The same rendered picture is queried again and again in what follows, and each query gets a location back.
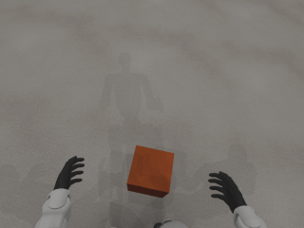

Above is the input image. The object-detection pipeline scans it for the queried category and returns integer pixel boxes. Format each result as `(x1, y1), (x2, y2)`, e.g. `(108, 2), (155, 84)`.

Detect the left robot hand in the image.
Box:
(53, 156), (85, 190)

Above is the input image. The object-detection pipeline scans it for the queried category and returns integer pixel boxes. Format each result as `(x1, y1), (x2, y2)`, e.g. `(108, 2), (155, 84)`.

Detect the right robot hand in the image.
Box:
(208, 171), (247, 214)

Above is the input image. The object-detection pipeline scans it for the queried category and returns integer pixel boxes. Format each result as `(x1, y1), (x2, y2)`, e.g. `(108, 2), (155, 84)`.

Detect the right robot shin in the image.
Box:
(161, 219), (173, 227)

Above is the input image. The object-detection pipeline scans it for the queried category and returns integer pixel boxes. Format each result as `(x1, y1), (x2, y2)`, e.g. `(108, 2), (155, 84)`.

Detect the carton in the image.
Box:
(126, 145), (175, 198)

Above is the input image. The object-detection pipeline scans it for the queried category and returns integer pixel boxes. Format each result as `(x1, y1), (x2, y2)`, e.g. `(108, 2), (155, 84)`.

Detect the left robot forearm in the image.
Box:
(34, 188), (71, 228)

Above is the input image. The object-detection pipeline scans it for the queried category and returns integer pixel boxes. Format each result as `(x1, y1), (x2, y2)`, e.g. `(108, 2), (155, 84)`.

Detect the right robot forearm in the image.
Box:
(233, 205), (267, 228)

